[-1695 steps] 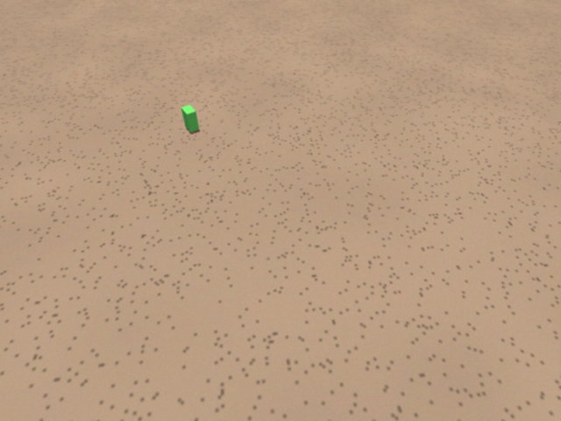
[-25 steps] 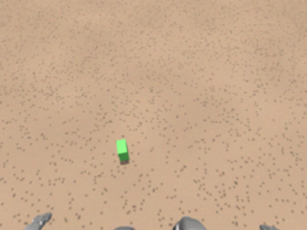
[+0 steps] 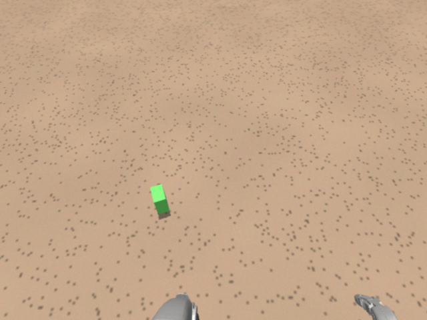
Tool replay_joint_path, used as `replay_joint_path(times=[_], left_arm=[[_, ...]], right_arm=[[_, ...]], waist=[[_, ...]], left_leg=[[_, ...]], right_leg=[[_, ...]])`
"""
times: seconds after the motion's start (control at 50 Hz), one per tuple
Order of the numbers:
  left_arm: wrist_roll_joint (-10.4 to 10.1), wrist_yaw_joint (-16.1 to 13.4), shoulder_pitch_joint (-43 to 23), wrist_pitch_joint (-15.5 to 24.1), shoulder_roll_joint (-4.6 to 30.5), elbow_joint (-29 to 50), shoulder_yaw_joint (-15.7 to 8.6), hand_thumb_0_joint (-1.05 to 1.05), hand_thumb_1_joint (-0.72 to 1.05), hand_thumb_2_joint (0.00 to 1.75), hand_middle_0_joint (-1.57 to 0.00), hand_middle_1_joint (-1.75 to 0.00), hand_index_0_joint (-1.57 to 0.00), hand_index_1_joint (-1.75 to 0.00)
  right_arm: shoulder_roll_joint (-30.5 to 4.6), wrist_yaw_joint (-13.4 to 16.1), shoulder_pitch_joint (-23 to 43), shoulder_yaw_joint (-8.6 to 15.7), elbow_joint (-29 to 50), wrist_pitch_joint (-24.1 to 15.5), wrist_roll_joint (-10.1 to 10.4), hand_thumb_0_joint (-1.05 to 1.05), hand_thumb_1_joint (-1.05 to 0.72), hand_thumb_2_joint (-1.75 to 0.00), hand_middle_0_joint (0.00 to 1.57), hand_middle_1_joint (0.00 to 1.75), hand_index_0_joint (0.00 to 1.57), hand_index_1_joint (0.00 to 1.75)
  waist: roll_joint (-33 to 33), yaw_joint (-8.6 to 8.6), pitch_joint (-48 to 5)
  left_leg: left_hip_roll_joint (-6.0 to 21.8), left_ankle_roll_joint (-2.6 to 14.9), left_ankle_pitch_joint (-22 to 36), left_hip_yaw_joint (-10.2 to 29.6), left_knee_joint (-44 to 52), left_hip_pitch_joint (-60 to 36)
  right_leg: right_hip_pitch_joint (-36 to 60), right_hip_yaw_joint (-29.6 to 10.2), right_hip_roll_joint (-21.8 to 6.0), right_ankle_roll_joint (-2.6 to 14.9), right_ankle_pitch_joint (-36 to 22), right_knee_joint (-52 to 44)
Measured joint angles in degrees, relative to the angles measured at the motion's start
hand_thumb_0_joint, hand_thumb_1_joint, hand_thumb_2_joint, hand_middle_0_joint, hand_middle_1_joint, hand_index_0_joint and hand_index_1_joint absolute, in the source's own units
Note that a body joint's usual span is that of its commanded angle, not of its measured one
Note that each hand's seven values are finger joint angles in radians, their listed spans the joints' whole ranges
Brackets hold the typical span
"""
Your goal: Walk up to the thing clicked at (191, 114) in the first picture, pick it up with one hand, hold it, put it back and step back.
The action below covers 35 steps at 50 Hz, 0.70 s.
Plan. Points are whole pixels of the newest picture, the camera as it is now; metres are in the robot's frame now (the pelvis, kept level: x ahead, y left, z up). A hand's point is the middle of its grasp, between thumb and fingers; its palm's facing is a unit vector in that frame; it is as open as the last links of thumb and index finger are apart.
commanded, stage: step back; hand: left
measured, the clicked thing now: (160, 199) +0.74 +0.30 -0.69
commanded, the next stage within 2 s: stand in 1.78 s
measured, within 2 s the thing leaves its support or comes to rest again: neither
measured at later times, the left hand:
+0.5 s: hand out of the picture -0.06 +0.29 -0.14, palm faces +0.06 -0.93 -0.37, open 7.4 cm
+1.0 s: hand out of the picture -0.24 +0.28 -0.14, palm faces +0.08 -0.92 -0.40, open 7.4 cm
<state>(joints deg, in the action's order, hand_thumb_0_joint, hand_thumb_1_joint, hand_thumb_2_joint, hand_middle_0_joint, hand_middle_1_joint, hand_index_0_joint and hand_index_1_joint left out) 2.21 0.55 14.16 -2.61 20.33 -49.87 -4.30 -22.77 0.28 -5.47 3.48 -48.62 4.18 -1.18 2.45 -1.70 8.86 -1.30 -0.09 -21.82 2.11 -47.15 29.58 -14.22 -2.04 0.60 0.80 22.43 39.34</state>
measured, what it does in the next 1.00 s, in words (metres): walks backwards: left foot, then right foot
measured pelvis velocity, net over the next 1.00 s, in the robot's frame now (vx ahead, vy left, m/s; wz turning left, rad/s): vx -0.30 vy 0.00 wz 0.06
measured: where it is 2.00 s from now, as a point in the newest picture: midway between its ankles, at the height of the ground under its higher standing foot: outside the picture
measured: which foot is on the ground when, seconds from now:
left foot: up 0.00-0.26, down 0.28-0.66, up 0.68-0.88, down 0.90-1.00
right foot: down 0.00-0.28, up 0.30-0.62, down 0.64-1.00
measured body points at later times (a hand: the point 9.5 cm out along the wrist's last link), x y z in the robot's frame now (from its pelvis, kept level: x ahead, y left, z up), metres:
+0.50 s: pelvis -0.17 +0.01 +0.01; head -0.11 +0.03 +0.45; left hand -0.06 +0.33 -0.11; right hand -0.04 -0.29 -0.10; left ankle -0.12 +0.12 -0.72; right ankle -0.20 -0.14 -0.64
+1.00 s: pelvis -0.30 +0.00 +0.00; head -0.28 +0.00 +0.45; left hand -0.25 +0.33 -0.11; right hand -0.22 -0.31 -0.12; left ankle -0.29 +0.11 -0.72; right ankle -0.27 -0.14 -0.70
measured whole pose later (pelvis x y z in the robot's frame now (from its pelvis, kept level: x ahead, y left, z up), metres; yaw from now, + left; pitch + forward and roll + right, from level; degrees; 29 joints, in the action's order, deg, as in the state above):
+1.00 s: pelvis -0.30 +0.00 +0.00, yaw +4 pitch -3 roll +2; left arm 1.7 0.5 11.6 -2.3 23.3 -53.5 -4.0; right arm -20.7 -0.5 -14.3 2.6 -55.9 -0.3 -2.4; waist -2.5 -1.1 4.6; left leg -2.8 1.7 -17.9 0.4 -35.1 14.5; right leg -20.4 -2.6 -2.7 0.8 27.6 47.5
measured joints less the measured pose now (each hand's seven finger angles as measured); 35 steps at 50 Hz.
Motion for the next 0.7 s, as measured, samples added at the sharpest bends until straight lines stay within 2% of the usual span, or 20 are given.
replay_joint_path(times=[0.02,0.06,0.12,0.16,0.22,0.26,0.28,0.3,0.32,0.36,0.4,0.46,0.54,0.58,0.62,0.64,0.66,0.68,0.7], left_arm=[[0.0,-0.1,0.5,-0.1,-0.2,0.1,0.1,0.01,0.90,0.90,-0.21,-0.30,-0.21,-0.30],[0.1,-0.5,0.6,-0.5,-0.7,-0.1,0.1,0.01,0.90,0.90,-0.21,-0.30,-0.21,-0.30],[0.3,-1.0,-0.6,-0.6,-0.8,1.0,0.0,0.01,0.90,0.90,-0.21,-0.30,-0.21,-0.30],[0.4,-1.4,-2.1,-0.4,-0.5,2.3,-0.1,0.01,0.90,0.90,-0.21,-0.30,-0.21,-0.30],[0.1,-1.9,-4.9,-0.1,0.2,4.4,0.1,0.01,0.90,0.90,-0.21,-0.30,-0.21,-0.30],[-0.4,-1.8,-6.8,-0.3,0.9,5.4,0.5,0.01,0.90,0.90,-0.21,-0.30,-0.21,-0.30],[-0.6,-1.8,-7.8,-0.5,1.4,5.6,0.6,0.01,0.90,0.90,-0.21,-0.30,-0.21,-0.30],[-0.8,-1.7,-8.7,-0.8,2.0,5.6,0.6,0.01,0.90,0.90,-0.21,-0.30,-0.21,-0.30],[-1.1,-1.9,-9.1,-1.1,2.1,5.3,0.5,0.01,0.90,0.90,-0.21,-0.30,-0.21,-0.30],[-1.3,-2.2,-9.5,-1.9,2.0,4.1,0.4,0.01,0.90,0.90,-0.21,-0.30,-0.20,-0.30],[-1.8,-2.3,-9.4,-2.2,2.2,3.3,0.2,0.01,0.90,0.90,-0.21,-0.30,-0.20,-0.30],[-1.8,-2.0,-8.5,-1.8,2.0,2.9,0.1,0.01,0.90,0.90,-0.21,-0.30,-0.20,-0.30],[-1.3,-1.4,-6.6,-1.5,2.0,2.5,0.2,0.01,0.90,0.90,-0.21,-0.30,-0.20,-0.30],[-1.1,-1.1,-5.7,-1.2,2.0,1.9,0.3,0.01,0.90,0.90,-0.21,-0.30,-0.20,-0.30],[-1.0,-0.7,-4.6,-0.6,2.0,0.9,0.4,0.01,0.90,0.90,-0.21,-0.30,-0.20,-0.30],[-0.8,-0.6,-4.1,-0.2,1.9,0.3,0.3,0.01,0.90,0.90,-0.21,-0.30,-0.20,-0.30],[-0.5,-0.6,-3.9,0.1,1.1,-0.5,0.2,0.01,0.90,0.90,-0.21,-0.30,-0.20,-0.30],[-0.2,-0.3,-3.3,0.1,0.7,-1.0,0.3,0.01,0.90,0.90,-0.21,-0.30,-0.20,-0.30],[0.0,-0.1,-2.5,0.0,0.6,-1.2,0.5,0.01,0.90,0.90,-0.21,-0.30,-0.20,-0.30]], right_arm=[[-0.1,0.1,-1.0,0.0,-0.5,0.2,0.2,0.00,-0.90,-0.90,0.21,0.30,0.20,0.30],[-0.8,0.3,-3.1,0.2,-1.1,-0.1,0.7,0.00,-0.90,-0.90,0.21,0.30,0.20,0.30],[-1.5,0.5,-6.1,0.0,-2.0,-0.6,1.0,0.00,-0.90,-0.90,0.21,0.30,0.20,0.30],[-1.6,0.7,-7.6,-0.1,-2.6,-0.4,0.8,0.00,-0.90,-0.90,0.21,0.30,0.20,0.30],[-1.2,0.7,-8.6,-0.3,-3.2,-0.4,0.4,0.01,-0.90,-0.90,0.21,0.30,0.20,0.30],[-0.9,0.5,-8.7,-0.4,-3.2,-0.9,0.2,0.01,-0.90,-0.90,0.21,0.30,0.20,0.30],[-0.5,0.5,-8.4,-0.3,-3.3,-1.2,0.0,0.01,-0.90,-0.90,0.21,0.30,0.20,0.30],[0.3,0.4,-7.7,-0.2,-3.4,-1.4,-0.3,0.01,-0.90,-0.90,0.21,0.30,0.20,0.30],[0.7,0.0,-7.3,-0.5,-3.2,-1.4,-0.6,0.01,-0.90,-0.90,0.21,0.30,0.20,0.30],[1.3,-0.4,-6.7,-0.9,-2.7,-1.7,-0.9,0.01,-0.90,-0.90,0.21,0.30,0.20,0.30],[1.9,-0.2,-6.0,-1.5,-2.3,-2.0,-1.1,0.01,-0.90,-0.90,0.21,0.30,0.20,0.30],[2.0,0.3,-4.4,-1.7,-1.2,-2.3,-1.0,0.01,-0.90,-0.90,0.21,0.30,0.21,0.30],[1.6,0.5,-1.6,-1.5,1.1,-2.7,-0.9,0.00,-0.90,-0.90,0.21,0.30,0.21,0.30],[1.1,0.5,-0.3,-1.5,2.2,-2.8,-0.9,0.00,-0.90,-0.90,0.21,0.30,0.21,0.30],[0.4,0.3,0.9,-1.5,2.8,-2.4,-0.8,0.00,-0.90,-0.90,0.21,0.30,0.21,0.30],[0.0,0.2,1.4,-1.4,2.8,-2.2,-0.7,0.00,-0.90,-0.90,0.21,0.30,0.21,0.30],[-0.7,0.1,1.9,-1.2,2.5,-1.9,-0.6,0.00,-0.90,-0.90,0.21,0.30,0.21,0.30],[-0.9,0.3,1.8,-0.9,2.0,-1.5,-0.4,0.00,-0.90,-0.90,0.21,0.30,0.20,0.30],[-0.7,0.5,1.3,-0.6,1.4,-1.1,-0.3,0.00,-0.90,-0.90,0.21,0.30,0.20,0.30]], waist=[[-0.5,-0.43,-0.4],[-0.5,-0.10,-0.9],[-0.3,0.59,-1.1],[-0.4,1.02,-0.8],[-1.1,1.62,0.2],[-1.8,2.07,0.8],[-2.7,2.31,1.3],[-4.4,1.95,2.2],[-5.0,1.86,2.4],[-4.4,2.68,2.1],[-4.5,2.82,1.3],[-4.1,2.16,0.6],[-3.5,1.09,1.0],[-3.0,0.55,1.1],[-2.4,-0.01,0.8],[-1.8,-0.30,0.5],[0.2,-0.04,0.8],[0.9,0.17,0.6],[0.4,-0.29,-0.1]], left_leg=[[-2.2,-0.36,-1.6,1.9,-5.6,1.0],[-5.3,-0.65,-1.8,4.6,-13.9,1.7],[-6.3,-1.30,-2.8,5.3,-17.8,-1.0],[-5.4,-1.56,-4.9,4.5,-14.9,-4.4],[-2.9,-1.16,-6.7,2.0,-4.6,-10.2],[-1.4,-0.38,-2.7,0.1,5.4,-14.5],[-1.7,0.53,-0.4,-0.5,8.6,-15.7],[-2.6,1.23,0.2,-1.4,8.6,-15.5],[-2.7,1.71,0.4,-1.8,7.8,-14.8],[-1.4,2.15,1.5,-1.2,7.5,-13.6],[-0.5,2.11,3.6,-1.2,9.3,-12.9],[0.8,2.14,6.4,-1.7,11.3,-11.3],[2.4,1.94,9.3,-3.0,11.9,-8.6],[3.3,1.52,10.3,-3.8,11.2,-6.8],[4.3,0.87,10.9,-4.4,9.6,-4.6],[5.0,0.47,10.9,-4.5,8.4,-3.3],[5.9,0.61,10.6,-3.1,7.1,-2.4],[5.0,0.61,6.3,-1.2,5.2,-1.4],[2.9,0.36,1.0,0.4,1.6,-0.3]], right_leg=[[-0.4,-0.6,-0.7,0.08,-0.8,-0.4],[-0.8,-0.4,-1.7,-0.33,-2.8,-2.2],[-2.2,0.5,-2.6,-0.69,-4.9,-3.3],[-3.4,1.5,-3.2,-0.87,-5.8,-3.1],[-5.7,2.9,-4.2,-1.37,-6.8,-1.7],[-7.8,3.7,-5.0,-1.91,-7.0,0.4],[-9.0,3.6,-5.7,-2.30,-6.9,1.8],[-9.9,2.2,-6.2,-1.67,-6.7,3.2],[-10.9,0.3,-5.0,-1.15,-1.6,5.9],[-13.1,-3.2,-0.2,-0.46,6.9,15.9],[-14.6,-5.7,3.5,0.06,8.3,25.7],[-13.5,-5.7,5.1,-0.58,7.6,31.3],[-7.8,-4.4,3.3,-2.04,8.0,23.2],[-4.2,-2.8,1.5,-1.85,7.3,14.9],[0.1,-1.4,0.2,-0.94,3.6,3.8],[1.9,-0.9,0.1,-0.84,2.4,-1.0],[2.1,0.0,1.3,-1.09,1.8,-1.8],[1.5,0.4,1.7,-1.09,1.4,-1.0],[0.5,0.1,1.1,-0.84,1.2,0.0]])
